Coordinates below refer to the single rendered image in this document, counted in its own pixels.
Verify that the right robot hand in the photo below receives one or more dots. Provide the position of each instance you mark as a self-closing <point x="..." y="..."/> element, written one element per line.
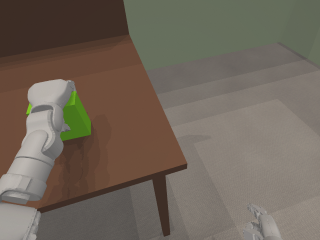
<point x="266" y="227"/>

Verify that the left robot forearm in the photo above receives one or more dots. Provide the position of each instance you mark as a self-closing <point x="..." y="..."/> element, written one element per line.
<point x="26" y="178"/>

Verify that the robot left upper arm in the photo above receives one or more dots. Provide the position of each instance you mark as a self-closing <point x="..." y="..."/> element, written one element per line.
<point x="18" y="222"/>

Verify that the left robot hand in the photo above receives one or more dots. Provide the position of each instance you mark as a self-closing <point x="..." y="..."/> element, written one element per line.
<point x="56" y="91"/>

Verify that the sponge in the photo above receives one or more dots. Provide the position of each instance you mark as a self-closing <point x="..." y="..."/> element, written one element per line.
<point x="75" y="116"/>

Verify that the table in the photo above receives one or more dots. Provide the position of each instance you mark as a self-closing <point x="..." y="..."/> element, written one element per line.
<point x="88" y="42"/>

